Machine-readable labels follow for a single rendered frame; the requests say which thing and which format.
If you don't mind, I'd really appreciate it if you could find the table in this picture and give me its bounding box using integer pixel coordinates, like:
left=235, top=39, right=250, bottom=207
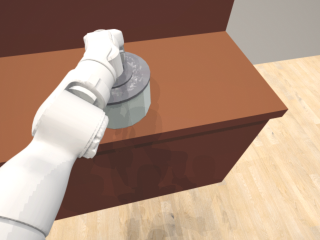
left=0, top=0, right=288, bottom=221

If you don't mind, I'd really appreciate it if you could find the left robot upper arm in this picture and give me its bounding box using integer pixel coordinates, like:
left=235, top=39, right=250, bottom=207
left=0, top=90, right=109, bottom=240

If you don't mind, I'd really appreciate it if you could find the left robot hand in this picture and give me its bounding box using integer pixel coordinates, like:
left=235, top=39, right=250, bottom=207
left=83, top=29, right=125, bottom=83

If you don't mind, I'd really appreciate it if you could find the left robot forearm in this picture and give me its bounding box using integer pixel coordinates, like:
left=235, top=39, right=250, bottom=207
left=31, top=29, right=124, bottom=137

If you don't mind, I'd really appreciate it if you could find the pot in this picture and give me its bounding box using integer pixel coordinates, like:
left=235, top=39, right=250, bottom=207
left=103, top=82, right=151, bottom=129

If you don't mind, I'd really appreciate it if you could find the lid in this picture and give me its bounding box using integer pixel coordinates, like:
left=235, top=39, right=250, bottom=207
left=107, top=51, right=151, bottom=106

